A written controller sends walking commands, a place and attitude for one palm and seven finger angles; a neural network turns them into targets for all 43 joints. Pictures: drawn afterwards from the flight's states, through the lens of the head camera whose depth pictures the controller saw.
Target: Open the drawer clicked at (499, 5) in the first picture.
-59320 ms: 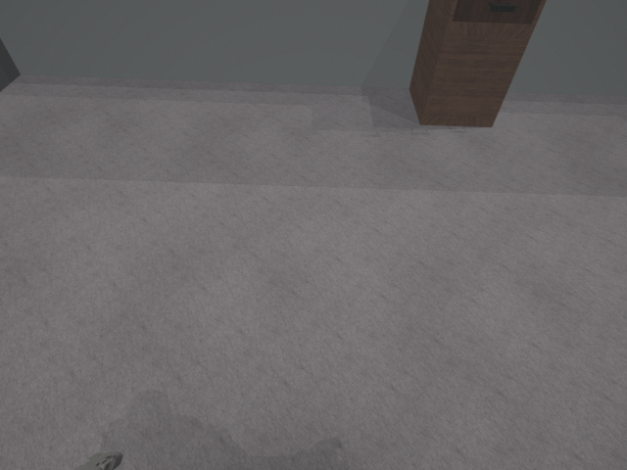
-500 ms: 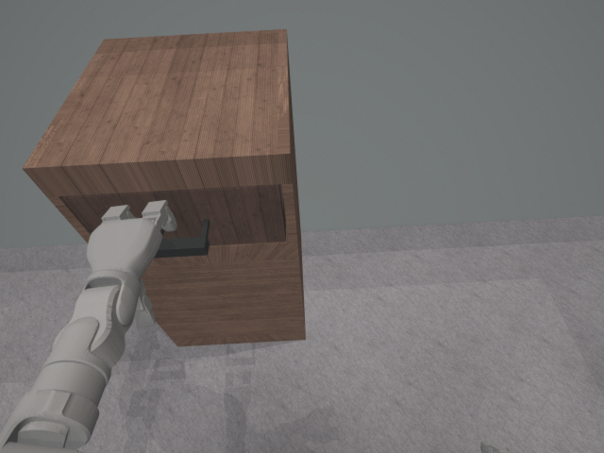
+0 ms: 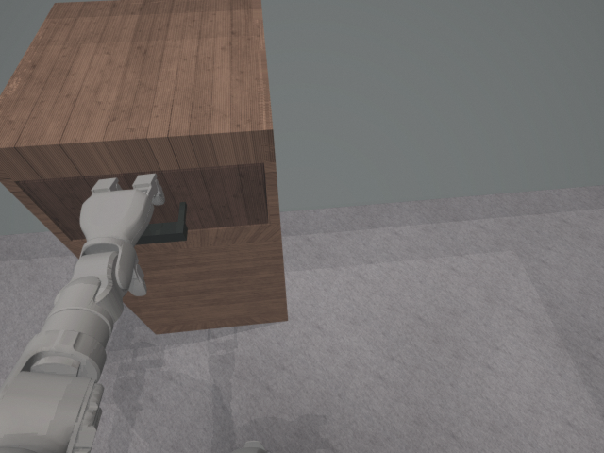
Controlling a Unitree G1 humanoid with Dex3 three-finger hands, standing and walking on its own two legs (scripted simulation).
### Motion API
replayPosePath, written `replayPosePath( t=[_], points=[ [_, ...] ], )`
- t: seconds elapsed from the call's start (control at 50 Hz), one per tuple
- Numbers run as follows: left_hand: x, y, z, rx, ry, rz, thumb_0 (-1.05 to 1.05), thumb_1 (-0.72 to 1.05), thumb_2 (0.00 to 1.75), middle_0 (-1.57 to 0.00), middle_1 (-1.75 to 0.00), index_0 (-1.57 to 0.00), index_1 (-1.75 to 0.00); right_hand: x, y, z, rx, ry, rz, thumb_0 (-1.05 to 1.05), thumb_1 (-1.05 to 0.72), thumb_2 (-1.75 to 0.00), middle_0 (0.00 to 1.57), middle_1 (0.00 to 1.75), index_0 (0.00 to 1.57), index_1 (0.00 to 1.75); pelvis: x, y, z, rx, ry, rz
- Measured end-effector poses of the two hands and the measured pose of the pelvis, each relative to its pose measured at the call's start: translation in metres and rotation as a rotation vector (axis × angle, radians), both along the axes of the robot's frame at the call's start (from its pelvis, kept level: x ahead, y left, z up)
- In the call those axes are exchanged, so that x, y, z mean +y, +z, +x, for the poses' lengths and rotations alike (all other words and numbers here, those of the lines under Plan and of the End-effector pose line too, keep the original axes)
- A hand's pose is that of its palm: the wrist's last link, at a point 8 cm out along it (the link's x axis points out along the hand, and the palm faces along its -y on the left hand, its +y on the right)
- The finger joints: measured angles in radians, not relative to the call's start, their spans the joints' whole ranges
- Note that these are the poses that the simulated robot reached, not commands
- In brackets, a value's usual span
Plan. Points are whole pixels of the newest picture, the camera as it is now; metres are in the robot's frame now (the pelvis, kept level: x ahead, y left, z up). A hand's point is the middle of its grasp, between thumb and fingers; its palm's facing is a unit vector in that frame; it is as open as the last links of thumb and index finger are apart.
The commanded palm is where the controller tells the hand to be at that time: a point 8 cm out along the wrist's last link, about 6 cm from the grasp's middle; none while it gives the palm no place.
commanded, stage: move the hooked fingers above the handle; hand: left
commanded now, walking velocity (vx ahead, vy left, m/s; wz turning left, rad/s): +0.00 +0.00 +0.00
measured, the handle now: (156, 221) +0.50 +0.26 -0.07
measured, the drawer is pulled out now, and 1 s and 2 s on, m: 0.00 0.00 0.00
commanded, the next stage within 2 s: lower the fingers behind the handle in 0.92 s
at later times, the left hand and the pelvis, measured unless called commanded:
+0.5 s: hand (138, 226) +0.45 +0.26 -0.01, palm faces -0.07 -0.05 -1.00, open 13.8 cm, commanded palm +0.44 +0.26 +0.05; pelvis -0.01 +0.01 -0.01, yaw -2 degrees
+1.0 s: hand (140, 229) +0.45 +0.26 -0.01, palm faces -0.06 -0.05 -1.00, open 13.8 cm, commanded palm +0.44 +0.25 +0.05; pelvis -0.01 +0.01 -0.01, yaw -1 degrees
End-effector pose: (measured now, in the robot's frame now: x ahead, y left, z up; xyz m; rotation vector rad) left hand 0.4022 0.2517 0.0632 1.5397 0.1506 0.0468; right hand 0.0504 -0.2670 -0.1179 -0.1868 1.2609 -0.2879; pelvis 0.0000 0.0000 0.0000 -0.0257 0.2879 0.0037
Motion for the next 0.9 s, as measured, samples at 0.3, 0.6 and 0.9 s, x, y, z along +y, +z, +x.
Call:
replayPosePath(
  t=[0.3,0.6,0.9],
  points=[
    [0.007,-0.023,0.026,0.011,0.004,0.001,0.0,-0.49,0.3,-0.31,-1.2,-0.31,-1.2,-0.001,-0.007,-0.061,0.138,-0.062,-0.032,0.01,-0.9,-0.9,0.2,0.3,0.2,0.3,0.005,-0.013,-0.008,0.07,-0.007,-0.019],
    [0.012,-0.023,0.028,0.019,0.003,-0.013,0.0,-0.49,0.3,-0.31,-1.2,-0.31,-1.2,0.014,-0.005,-0.063,0.139,-0.069,-0.015,0.01,-0.9,-0.9,0.2,0.3,0.2,0.3,0.014,-0.012,-0.007,0.068,-0.017,-0.028],
    [0.01,-0.021,0.023,-0.004,0.009,-0.011,0.0,-0.49,0.3,-0.31,-1.2,-0.31,-1.2,0.015,-0.005,-0.033,0.072,-0.022,-0.017,0.01,-0.9,-0.9,0.2,0.3,0.2,0.3,0.015,-0.011,-0.007,0.057,-0.003,-0.029]
  ],
)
